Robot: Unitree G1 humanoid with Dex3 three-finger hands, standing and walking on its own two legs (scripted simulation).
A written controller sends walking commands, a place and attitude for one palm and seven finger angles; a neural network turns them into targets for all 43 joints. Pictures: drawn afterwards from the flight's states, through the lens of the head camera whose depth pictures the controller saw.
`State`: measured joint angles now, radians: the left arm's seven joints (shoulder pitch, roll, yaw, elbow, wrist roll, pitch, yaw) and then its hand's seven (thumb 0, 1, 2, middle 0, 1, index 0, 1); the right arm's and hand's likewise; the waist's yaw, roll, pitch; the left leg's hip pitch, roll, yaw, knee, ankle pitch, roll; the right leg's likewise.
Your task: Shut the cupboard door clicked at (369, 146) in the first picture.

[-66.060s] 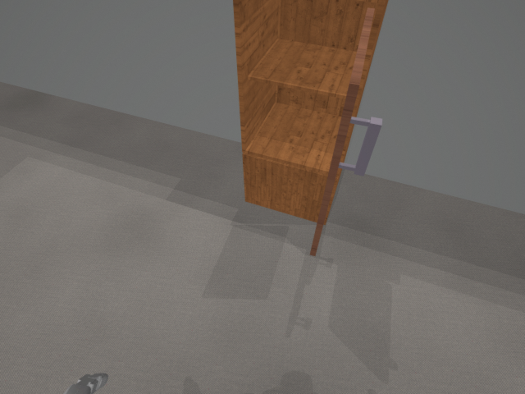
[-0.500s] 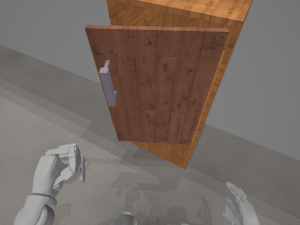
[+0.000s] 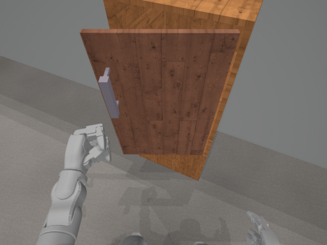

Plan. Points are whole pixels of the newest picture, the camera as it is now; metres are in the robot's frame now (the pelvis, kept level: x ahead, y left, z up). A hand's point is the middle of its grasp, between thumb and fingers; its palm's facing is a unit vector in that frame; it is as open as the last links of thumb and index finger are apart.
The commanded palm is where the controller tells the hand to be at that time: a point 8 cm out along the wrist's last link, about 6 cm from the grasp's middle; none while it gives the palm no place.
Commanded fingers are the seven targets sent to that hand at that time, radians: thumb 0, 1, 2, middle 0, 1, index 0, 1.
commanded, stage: bring the fist close to the handle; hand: left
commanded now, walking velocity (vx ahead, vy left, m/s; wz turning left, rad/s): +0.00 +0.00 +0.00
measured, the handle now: (111, 93) +0.51 +0.17 +0.06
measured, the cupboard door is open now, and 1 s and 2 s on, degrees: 24 24 7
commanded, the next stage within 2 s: push the door shut along its arc in 0.80 s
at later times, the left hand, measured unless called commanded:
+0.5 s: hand (119, 119) +0.41 +0.13 +0.07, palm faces +0.02 -1.00 -0.02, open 3.1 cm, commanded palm +0.37 +0.18 +0.07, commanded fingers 0.00 0.90 0.90 -1.30 -1.50 -1.30 -1.50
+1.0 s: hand (116, 119) +0.41 +0.14 +0.07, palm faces +0.01 -1.00 -0.01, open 3.1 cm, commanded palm +0.39 +0.19 +0.07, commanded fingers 0.00 0.90 0.90 -1.30 -1.50 -1.30 -1.50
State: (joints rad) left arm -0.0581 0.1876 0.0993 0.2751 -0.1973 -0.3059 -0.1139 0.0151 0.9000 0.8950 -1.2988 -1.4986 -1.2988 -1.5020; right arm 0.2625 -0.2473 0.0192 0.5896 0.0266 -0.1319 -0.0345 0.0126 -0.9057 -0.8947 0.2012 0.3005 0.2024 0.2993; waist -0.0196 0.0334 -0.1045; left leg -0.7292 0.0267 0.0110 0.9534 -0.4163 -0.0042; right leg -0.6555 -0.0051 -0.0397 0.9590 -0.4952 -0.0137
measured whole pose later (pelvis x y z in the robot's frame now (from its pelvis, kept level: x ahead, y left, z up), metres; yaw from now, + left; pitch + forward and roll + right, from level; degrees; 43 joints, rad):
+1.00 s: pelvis -0.01 +0.00 +0.00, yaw -1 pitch +14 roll +0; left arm -0.52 0.24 0.21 0.83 -0.16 -0.41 -0.11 0.01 0.90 0.90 -1.30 -1.50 -1.30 -1.50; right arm 0.30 -0.25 0.00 0.64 0.03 -0.03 -0.02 0.01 -0.91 -0.89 0.20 0.30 0.20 0.30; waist -0.06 0.03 -0.11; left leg -0.80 0.04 0.02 0.95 -0.40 -0.01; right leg -0.73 0.01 -0.03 0.96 -0.47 -0.02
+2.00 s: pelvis -0.02 +0.01 -0.03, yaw -2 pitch +24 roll -3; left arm -1.12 0.50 0.30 1.27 -0.06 -0.32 -0.31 0.02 0.90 0.89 -1.30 -1.50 -1.30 -1.50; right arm 0.41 -0.27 0.03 0.66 0.00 -0.03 0.01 0.01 -0.91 -0.89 0.20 0.30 0.20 0.30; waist -0.23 0.06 -0.11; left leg -1.11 0.06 0.00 1.12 -0.44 0.01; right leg -1.02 0.03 -0.04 1.09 -0.49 -0.01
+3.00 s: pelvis -0.03 +0.01 -0.06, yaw -2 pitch +30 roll -5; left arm -1.41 0.45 0.31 1.39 0.15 -0.26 0.23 -0.01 0.77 0.91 -1.30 -1.50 -1.30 -1.50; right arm 0.45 -0.22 0.04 0.67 -0.11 -0.06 0.11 0.00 -0.91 -0.89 0.20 0.30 0.20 0.30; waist -0.32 0.08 -0.13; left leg -1.31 0.06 -0.05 1.22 -0.44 0.01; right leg -1.20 0.03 -0.08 1.17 -0.49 -0.01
